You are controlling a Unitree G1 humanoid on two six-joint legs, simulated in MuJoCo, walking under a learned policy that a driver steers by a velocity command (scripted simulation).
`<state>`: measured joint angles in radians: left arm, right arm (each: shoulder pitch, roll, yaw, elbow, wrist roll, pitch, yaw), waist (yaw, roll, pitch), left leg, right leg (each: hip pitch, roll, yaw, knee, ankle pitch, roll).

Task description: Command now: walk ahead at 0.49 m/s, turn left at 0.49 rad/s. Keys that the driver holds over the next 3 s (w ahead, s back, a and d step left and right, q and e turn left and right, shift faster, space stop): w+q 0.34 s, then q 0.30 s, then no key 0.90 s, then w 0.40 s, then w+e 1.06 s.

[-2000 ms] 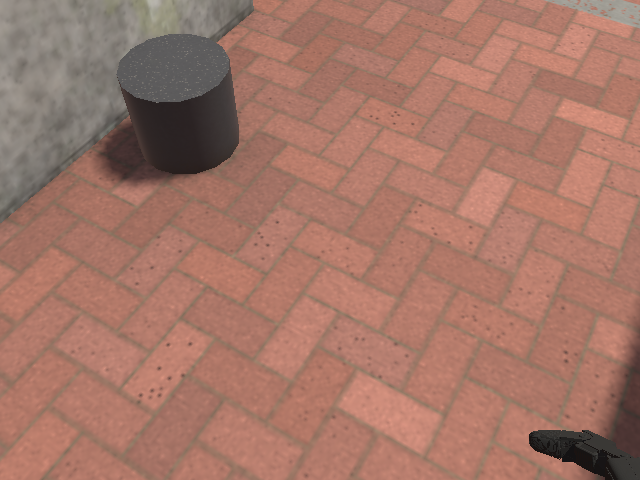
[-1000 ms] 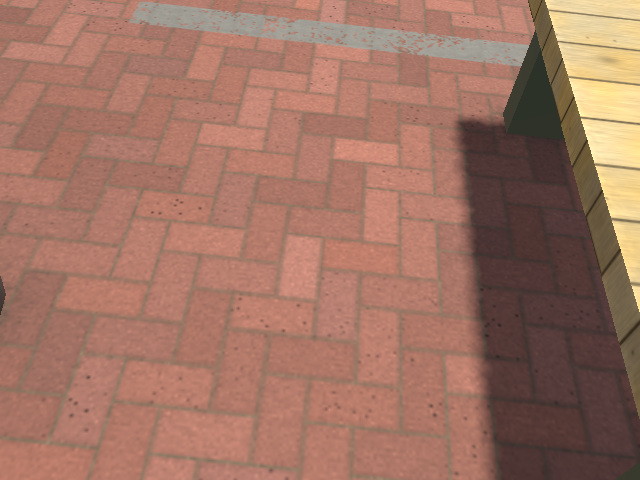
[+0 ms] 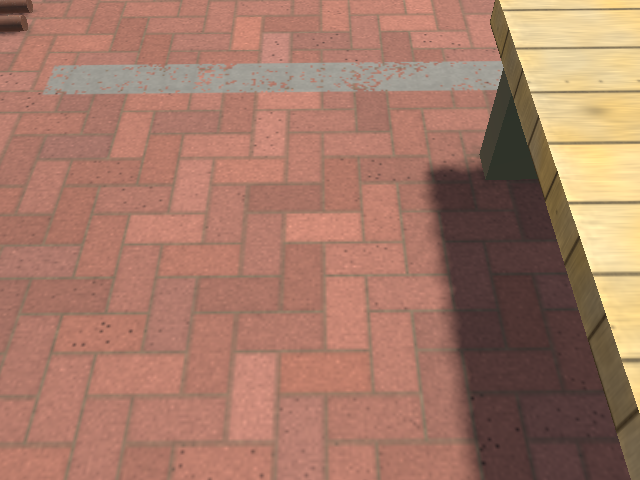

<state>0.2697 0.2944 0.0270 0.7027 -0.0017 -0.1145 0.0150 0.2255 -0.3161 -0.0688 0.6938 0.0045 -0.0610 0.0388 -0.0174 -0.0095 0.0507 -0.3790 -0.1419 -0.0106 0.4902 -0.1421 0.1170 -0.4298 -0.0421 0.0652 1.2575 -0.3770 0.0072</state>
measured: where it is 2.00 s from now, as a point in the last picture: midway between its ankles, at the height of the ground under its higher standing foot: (303, 438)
